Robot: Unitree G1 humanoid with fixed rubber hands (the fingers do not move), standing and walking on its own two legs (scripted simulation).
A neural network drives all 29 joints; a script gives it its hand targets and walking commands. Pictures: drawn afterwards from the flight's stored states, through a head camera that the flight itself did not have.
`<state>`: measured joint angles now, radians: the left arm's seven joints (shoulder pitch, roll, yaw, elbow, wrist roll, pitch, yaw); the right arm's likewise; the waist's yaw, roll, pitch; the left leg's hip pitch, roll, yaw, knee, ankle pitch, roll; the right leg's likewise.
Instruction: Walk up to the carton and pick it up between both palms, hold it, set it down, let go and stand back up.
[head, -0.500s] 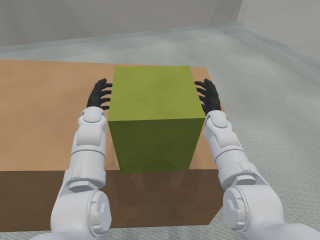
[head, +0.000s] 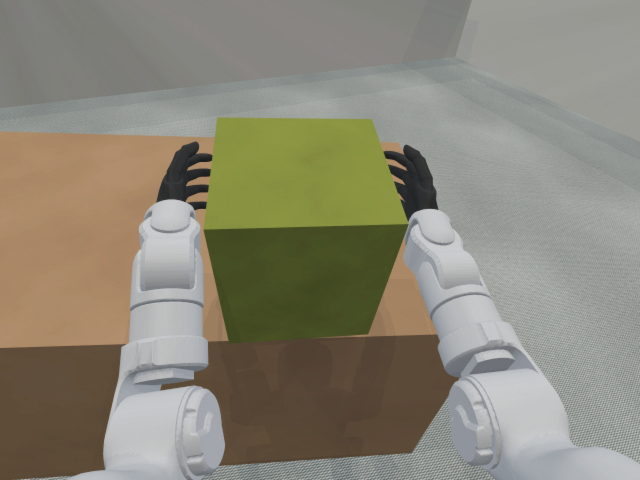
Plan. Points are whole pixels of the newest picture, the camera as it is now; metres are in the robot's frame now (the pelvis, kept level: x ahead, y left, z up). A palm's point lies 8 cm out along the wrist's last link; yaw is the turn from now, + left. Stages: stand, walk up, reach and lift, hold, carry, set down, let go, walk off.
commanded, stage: reach and lift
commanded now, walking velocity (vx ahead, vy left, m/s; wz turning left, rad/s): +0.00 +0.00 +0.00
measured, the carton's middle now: (298, 234) +0.41 +0.00 +0.11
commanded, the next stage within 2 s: hold in 1.04 s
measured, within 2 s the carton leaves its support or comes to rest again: neither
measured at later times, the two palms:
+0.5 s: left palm (175, 195) +0.38 +0.15 +0.20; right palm (424, 200) +0.37 -0.15 +0.20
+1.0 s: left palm (171, 186) +0.37 +0.15 +0.22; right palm (426, 190) +0.37 -0.15 +0.21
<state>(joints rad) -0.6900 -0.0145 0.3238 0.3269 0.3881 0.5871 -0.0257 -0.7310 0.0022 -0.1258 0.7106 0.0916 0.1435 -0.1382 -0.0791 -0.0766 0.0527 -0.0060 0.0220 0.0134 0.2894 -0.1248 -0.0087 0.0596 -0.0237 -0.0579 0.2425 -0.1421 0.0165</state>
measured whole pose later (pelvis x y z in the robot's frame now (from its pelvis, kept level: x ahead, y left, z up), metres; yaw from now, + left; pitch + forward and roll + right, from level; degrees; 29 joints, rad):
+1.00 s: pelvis +0.00 -0.01 +0.00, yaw +0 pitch -11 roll +0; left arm -0.70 -0.01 0.35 0.17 0.42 0.74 -0.09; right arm -0.75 -0.01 -0.06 0.58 0.15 0.28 -0.18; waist -0.10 -0.07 0.05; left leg 0.03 0.02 0.01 0.28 -0.13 -0.01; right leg 0.10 -0.02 -0.06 0.25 -0.16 0.01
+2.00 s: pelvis +0.01 -0.01 +0.00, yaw +0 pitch -11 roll +0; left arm -0.69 -0.01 0.36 0.05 0.45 0.83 -0.14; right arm -0.75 -0.01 -0.01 0.49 0.21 0.35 -0.23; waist -0.11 -0.07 0.05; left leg 0.05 0.04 0.00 0.28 -0.13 -0.02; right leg 0.12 -0.01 -0.07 0.24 -0.16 0.00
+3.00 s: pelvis +0.01 -0.01 +0.00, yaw +0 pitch -11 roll +0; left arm -0.70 -0.01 0.37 0.06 0.45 0.83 -0.15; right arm -0.76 -0.01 -0.01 0.49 0.21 0.36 -0.23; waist -0.10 -0.07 0.05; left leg 0.05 0.04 0.00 0.28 -0.13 -0.02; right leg 0.12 -0.01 -0.07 0.24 -0.16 0.00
